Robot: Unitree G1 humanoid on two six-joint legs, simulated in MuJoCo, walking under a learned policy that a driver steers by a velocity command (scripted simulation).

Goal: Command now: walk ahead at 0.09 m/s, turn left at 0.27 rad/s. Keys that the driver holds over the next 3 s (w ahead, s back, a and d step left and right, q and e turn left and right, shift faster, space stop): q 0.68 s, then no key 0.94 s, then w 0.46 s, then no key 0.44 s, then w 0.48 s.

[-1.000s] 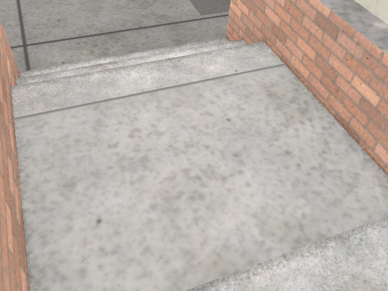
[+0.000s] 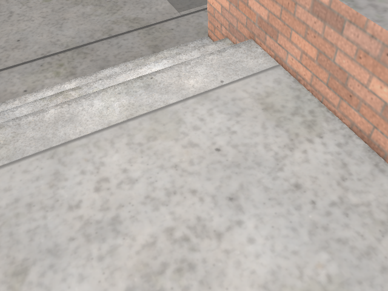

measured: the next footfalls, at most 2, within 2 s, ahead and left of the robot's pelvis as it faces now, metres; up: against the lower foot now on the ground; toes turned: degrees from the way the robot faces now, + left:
left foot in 0.42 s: +0.12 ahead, +0.34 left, -0.17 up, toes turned +17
right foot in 0.98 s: +0.30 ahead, +0.16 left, -0.17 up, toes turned +32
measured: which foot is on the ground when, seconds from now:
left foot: up 0.00-0.40, down 0.42-1.00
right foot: down 0.00-0.42, up 0.44-0.96, down 0.98-1.00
